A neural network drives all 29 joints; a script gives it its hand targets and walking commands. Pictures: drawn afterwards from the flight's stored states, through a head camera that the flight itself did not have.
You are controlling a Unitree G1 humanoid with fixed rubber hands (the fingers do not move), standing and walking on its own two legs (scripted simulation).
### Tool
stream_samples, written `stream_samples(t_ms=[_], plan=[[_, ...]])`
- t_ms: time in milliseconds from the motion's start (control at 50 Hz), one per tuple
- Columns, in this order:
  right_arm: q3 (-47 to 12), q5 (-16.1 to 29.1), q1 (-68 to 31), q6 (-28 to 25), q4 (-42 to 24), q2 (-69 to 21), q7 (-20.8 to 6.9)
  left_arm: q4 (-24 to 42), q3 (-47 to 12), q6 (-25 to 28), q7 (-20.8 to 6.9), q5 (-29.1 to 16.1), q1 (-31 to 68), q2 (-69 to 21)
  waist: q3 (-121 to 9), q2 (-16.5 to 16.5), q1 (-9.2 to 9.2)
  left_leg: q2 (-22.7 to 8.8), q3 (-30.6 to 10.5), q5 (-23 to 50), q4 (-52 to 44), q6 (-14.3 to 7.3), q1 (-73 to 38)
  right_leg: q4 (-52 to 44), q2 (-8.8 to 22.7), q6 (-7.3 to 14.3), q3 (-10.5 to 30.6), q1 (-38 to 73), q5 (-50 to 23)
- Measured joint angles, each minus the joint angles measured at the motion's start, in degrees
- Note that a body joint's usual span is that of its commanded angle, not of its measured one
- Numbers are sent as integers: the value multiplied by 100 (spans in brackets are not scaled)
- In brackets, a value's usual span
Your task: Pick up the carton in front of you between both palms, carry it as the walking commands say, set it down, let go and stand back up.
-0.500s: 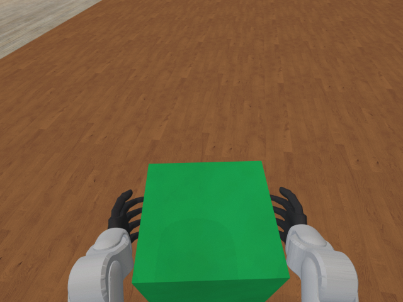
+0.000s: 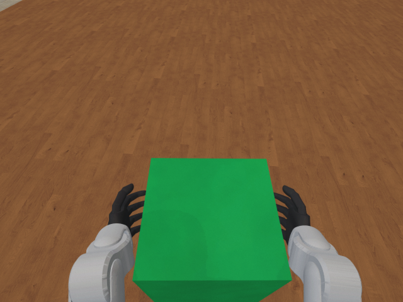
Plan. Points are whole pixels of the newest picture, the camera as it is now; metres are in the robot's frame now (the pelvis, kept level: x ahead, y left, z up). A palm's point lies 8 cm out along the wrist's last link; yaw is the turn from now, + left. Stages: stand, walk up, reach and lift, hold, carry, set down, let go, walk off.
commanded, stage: carry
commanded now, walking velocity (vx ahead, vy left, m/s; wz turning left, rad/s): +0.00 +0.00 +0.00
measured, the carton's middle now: (207, 236) +0.25 +0.00 +0.01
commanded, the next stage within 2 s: hold in 1.92 s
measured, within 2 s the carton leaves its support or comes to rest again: neither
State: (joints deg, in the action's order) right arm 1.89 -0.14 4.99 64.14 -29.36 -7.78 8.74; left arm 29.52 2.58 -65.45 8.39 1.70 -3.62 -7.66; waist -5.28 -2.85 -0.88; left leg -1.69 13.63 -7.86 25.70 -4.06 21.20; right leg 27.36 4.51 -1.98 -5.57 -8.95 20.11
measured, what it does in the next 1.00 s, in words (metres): stands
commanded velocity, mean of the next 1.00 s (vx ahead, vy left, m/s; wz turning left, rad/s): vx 0.00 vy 0.00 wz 0.00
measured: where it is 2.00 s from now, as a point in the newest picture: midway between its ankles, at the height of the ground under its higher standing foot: outside the picture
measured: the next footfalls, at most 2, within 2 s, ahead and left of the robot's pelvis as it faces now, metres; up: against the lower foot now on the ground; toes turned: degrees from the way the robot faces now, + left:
none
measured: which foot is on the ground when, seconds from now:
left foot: down 0.00-1.00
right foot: down 0.00-1.00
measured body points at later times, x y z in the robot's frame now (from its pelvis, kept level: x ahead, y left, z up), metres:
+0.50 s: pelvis +0.03 -0.02 -0.01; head -0.01 -0.02 +0.44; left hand +0.26 +0.13 +0.08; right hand +0.26 -0.17 +0.08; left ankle +0.07 +0.08 -0.73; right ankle -0.08 -0.13 -0.73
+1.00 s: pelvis -0.01 -0.02 +0.00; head -0.04 -0.02 +0.45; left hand +0.25 +0.13 +0.05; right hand +0.24 -0.17 +0.06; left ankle +0.07 +0.08 -0.73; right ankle -0.08 -0.13 -0.73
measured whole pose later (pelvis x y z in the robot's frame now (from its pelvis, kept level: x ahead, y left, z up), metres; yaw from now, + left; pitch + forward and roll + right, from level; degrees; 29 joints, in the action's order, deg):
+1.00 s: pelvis -0.01 -0.02 +0.00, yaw +0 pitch +1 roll +0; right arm 3.1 -5.5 -1.9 60.2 -14.8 -7.2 5.7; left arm 14.9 4.4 -60.3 5.4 6.2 2.1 -7.2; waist -5.4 -0.3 -0.2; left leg -4.8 12.4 -7.6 27.9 -2.2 21.5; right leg 28.7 1.6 0.2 -6.3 -8.7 21.3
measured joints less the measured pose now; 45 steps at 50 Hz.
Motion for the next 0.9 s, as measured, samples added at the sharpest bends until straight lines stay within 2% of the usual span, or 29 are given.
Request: stream_samples(t_ms=[140, 300, 440, 680, 780, 900], plan=[[-27, -37, -105, 64, 21, 11, -26, 53, 13, -1, -19, 56, -24, 1, -373, 107, -5, -35, 41, -395, 318, 78, -32, 47, 15, -25, 45, 145, 378], [-43, -43, -82, 214, 61, 11, 19, -18, 44, -84, -5, 15, -86, -7, -377, 193, 73, -149, -39, -640, 685, 174, 27, 218, -66, 40, -6, 197, 558], [-48, -48, -68, 215, -14, 9, 24, 19, 43, -76, 6, -21, -72, -6, -287, 200, 109, -209, -74, -608, 708, 215, -9, 249, -130, 102, -25, 234, 551], [-20, -61, -74, 299, 26, 9, 32, -61, 34, -173, 8, -3, -17, 2, -251, 219, 64, -278, -107, -352, 509, 232, -70, 157, -230, 175, -49, 246, 362], [-1, -146, -166, 267, 301, 20, -17, -340, 61, -147, -23, 70, 84, 16, -213, 238, 68, -296, -121, -221, 406, 223, -62, 119, -263, 196, -62, 209, 265], [54, -371, -429, -28, 976, 45, -186, -1005, 125, 147, -172, 294, 341, 38, -106, 260, 70, -309, -129, -76, 303, 206, -20, 116, -288, 212, -71, 121, 170]])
